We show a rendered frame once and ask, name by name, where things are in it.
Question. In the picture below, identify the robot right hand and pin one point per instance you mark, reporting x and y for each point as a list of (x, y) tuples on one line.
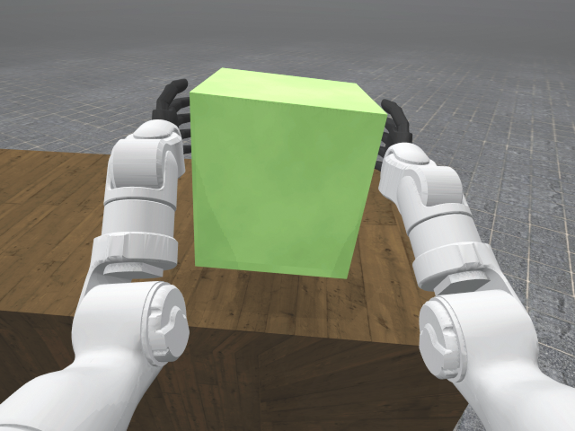
[(398, 128)]

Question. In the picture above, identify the left robot upper arm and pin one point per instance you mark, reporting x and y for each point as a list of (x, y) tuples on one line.
[(123, 336)]

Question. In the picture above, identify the robot right forearm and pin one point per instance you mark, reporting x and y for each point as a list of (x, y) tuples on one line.
[(450, 257)]

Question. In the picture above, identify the carton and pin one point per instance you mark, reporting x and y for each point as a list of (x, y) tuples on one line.
[(281, 169)]

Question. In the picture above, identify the right robot upper arm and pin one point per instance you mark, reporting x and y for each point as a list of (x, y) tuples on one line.
[(484, 343)]

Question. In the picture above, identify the robot left forearm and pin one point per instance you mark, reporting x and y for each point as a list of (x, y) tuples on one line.
[(139, 204)]

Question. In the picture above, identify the robot left hand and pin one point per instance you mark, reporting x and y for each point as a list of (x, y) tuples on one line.
[(167, 107)]

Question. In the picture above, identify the pedestal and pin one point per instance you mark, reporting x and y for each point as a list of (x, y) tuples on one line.
[(266, 351)]

